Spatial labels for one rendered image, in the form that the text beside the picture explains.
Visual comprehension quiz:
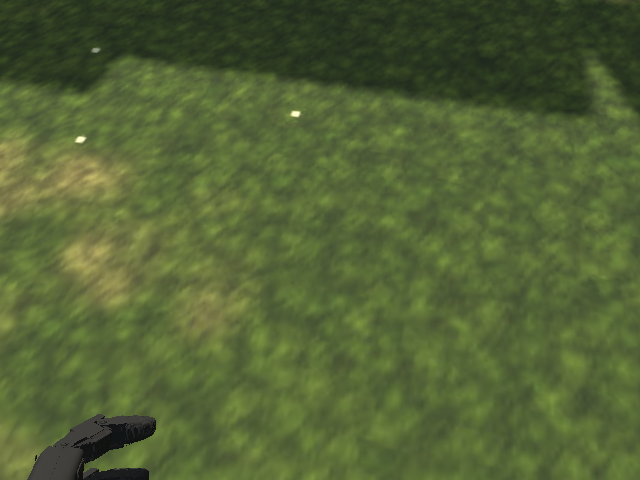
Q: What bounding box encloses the left robot hand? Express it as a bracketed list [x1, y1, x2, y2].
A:
[27, 414, 156, 480]

